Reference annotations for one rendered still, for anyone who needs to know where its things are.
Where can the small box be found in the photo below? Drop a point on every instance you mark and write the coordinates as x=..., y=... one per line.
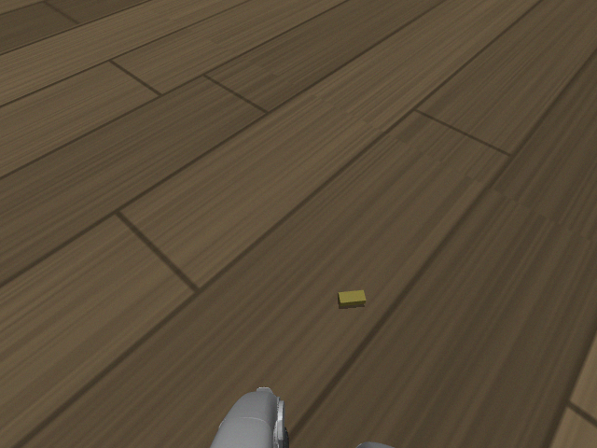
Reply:
x=351, y=297

